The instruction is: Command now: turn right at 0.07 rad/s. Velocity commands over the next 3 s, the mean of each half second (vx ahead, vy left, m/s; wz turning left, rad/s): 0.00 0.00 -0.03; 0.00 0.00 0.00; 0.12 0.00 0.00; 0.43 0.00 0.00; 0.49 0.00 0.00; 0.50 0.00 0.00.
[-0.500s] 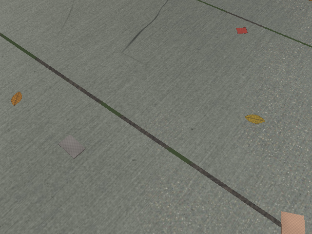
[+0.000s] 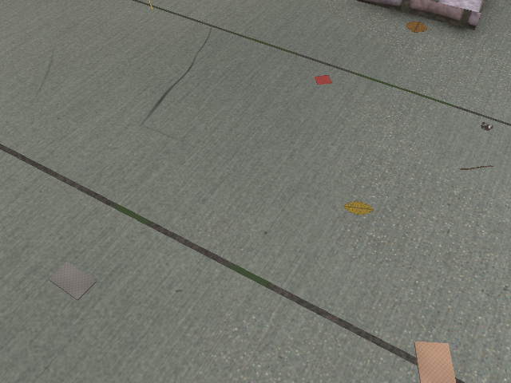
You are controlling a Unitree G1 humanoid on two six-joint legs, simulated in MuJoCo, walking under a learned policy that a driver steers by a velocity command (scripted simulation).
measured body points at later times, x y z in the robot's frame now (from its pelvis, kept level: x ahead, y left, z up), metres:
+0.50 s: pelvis -0.02 -0.02 +0.00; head -0.01 -0.02 +0.45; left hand +0.05 +0.24 -0.14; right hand +0.04 -0.29 -0.14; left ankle +0.00 +0.12 -0.74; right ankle -0.03 -0.15 -0.74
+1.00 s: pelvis -0.01 -0.01 +0.00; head +0.00 -0.01 +0.45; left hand +0.01 +0.24 -0.15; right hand +0.02 -0.27 -0.15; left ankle +0.00 +0.12 -0.74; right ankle -0.03 -0.15 -0.74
